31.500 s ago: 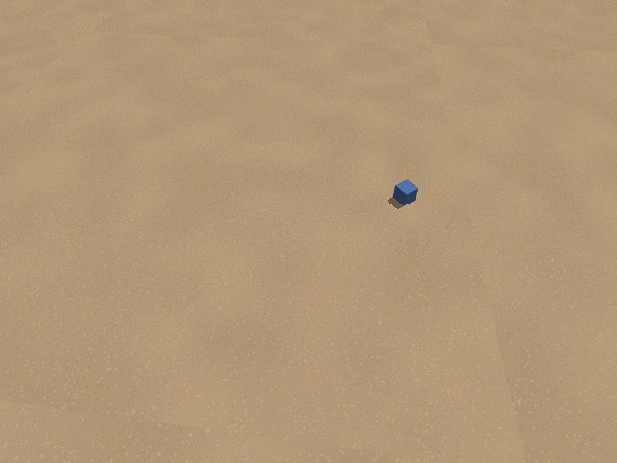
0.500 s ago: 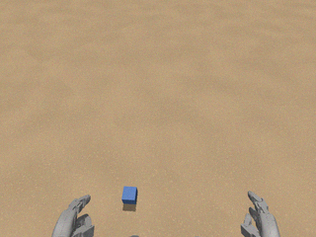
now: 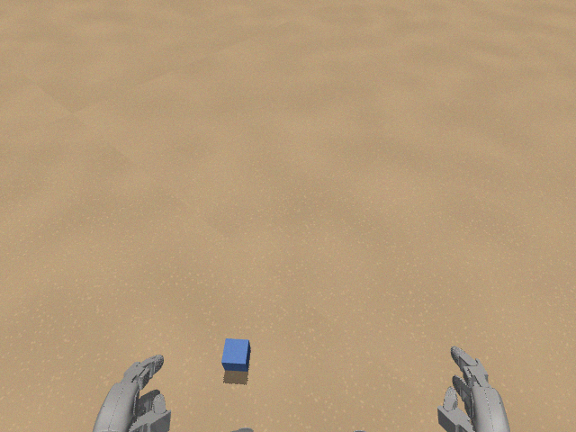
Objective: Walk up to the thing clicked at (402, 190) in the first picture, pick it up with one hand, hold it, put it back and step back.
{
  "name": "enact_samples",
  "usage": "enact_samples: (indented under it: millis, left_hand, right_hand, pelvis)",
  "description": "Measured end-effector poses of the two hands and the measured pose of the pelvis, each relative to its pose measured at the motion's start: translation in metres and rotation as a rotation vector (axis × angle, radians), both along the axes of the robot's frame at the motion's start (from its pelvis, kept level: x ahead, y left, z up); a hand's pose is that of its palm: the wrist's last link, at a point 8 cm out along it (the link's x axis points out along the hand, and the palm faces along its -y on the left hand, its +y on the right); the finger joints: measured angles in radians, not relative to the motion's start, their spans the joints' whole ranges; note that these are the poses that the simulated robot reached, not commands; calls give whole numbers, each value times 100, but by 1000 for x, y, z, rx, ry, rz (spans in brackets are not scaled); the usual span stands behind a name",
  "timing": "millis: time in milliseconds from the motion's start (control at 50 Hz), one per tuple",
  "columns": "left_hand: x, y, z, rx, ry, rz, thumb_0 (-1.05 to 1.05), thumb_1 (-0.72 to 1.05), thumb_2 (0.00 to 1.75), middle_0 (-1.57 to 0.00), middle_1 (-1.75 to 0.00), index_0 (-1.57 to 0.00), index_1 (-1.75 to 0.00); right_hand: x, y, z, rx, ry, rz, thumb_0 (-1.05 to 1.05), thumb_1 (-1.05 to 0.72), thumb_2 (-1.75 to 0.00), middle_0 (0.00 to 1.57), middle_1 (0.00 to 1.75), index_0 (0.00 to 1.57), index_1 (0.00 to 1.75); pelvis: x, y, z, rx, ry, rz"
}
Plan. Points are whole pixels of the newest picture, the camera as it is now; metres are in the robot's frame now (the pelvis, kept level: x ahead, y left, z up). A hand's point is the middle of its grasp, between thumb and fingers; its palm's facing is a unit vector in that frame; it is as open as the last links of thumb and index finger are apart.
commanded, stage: stand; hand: left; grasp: from above
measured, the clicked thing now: (236, 355) +0.46 +0.19 -0.68
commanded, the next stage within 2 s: none
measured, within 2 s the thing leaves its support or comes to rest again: neither
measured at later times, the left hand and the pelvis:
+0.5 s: hand out of the picture +0.05 +0.24 -0.11, palm faces +0.02 -0.95 -0.32, open 7.4 cm; pelvis -0.01 +0.01 +0.05, yaw -1 degrees
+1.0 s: hand out of the picture +0.04 +0.24 -0.10, palm faces +0.00 -0.94 -0.34, open 7.4 cm; pelvis -0.02 +0.00 +0.07, yaw -2 degrees
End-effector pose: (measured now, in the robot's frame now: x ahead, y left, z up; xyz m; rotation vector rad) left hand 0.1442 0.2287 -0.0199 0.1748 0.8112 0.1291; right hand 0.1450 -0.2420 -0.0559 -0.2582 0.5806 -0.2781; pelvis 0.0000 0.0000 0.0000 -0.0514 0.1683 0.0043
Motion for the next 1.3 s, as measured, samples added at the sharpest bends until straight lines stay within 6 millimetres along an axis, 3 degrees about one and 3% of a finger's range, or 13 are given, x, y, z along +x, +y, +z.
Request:
enact_samples:
  millis: [40,120,280,460,600,1080,1300]
  left_hand:
    - [2,1,-2,24,-15,-16,1,90,89,-20,-30,-20,-30]
    - [3,17,-25,106,-5,-45,1,90,89,-20,-30,-20,-30]
    - [-39,49,-50,129,194,23,1,90,90,-20,-30,-20,-30]
    - [-93,56,-54,103,386,76,1,90,90,-20,-30,-20,-30]
    - [-114,55,-50,97,456,93,1,90,90,-20,-30,-20,-30]
    - [-108,49,-38,125,453,76,1,90,90,-20,-30,-20,-30]
    - [-98,42,-39,121,457,60,1,90,90,-20,-30,-20,-30]
  right_hand:
    - [0,0,-2,-15,27,25,1,-91,-89,20,30,20,30]
    - [-9,-6,-19,-37,272,147,1,-91,-89,20,30,20,30]
    - [-45,-27,-16,4,452,63,1,-91,-89,20,30,20,30]
    - [-81,-25,-11,35,576,-12,1,-91,-90,20,30,20,30]
    - [-96,-19,-12,71,620,-32,1,-91,-90,20,30,20,30]
    - [-120,-46,-10,81,669,-71,1,-91,-90,20,30,20,30]
    - [-119,-52,-10,80,684,-76,1,-91,-90,20,30,20,30]
  pelvis:
    - [-1,0,1,3,-21,-1]
    - [-9,0,11,31,-99,-10]
    - [-8,5,29,46,-166,-14]
    - [-5,11,50,42,-216,-19]
    - [-7,12,59,50,-240,-25]
    - [-16,-3,65,49,-252,-30]
    - [-12,-8,66,48,-243,-36]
